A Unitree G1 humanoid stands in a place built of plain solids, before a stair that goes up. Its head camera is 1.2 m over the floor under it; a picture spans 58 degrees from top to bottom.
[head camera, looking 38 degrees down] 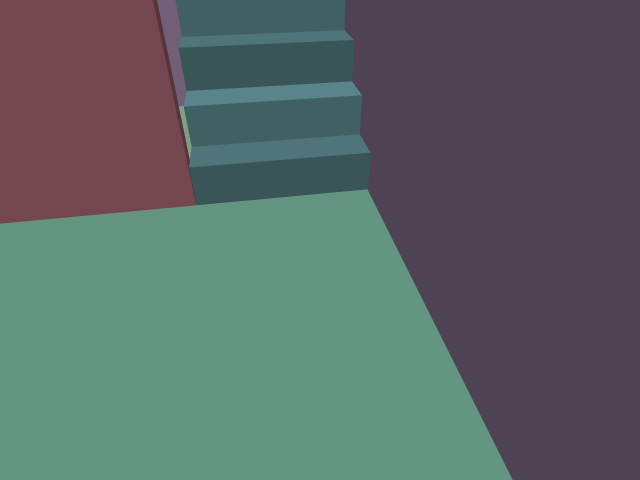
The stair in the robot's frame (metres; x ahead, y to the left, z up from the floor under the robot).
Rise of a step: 0.21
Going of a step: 0.22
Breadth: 0.89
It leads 10 degrees to the left of straight ahead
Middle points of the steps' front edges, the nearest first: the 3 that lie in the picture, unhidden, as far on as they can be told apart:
1.89 0.18 0.21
2.11 0.22 0.43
2.33 0.26 0.64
